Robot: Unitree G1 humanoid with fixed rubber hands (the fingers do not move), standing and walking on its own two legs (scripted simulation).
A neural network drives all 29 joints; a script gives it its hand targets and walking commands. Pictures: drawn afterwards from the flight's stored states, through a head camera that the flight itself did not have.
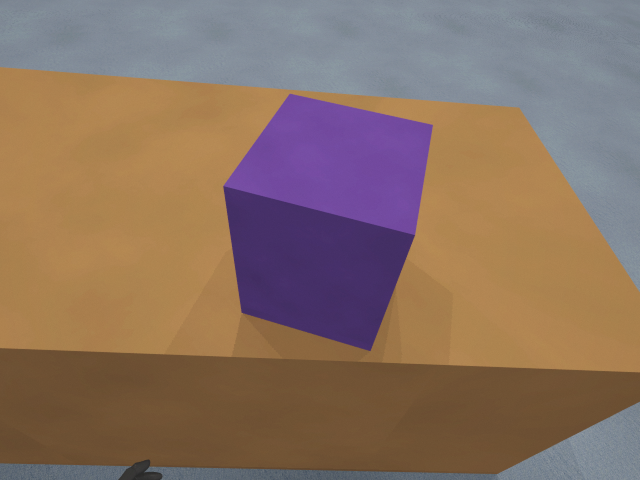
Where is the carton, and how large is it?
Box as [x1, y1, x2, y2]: [223, 94, 432, 350]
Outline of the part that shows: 289,94 223,186 241,311 247,314 370,350 414,236 432,125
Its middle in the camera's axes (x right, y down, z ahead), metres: +0.01 -0.02 +0.55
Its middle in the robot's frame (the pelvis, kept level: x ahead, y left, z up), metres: +0.45 +0.01 +0.08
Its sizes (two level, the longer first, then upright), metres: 0.210 0.200 0.250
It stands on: a pedestal, 0.70 m high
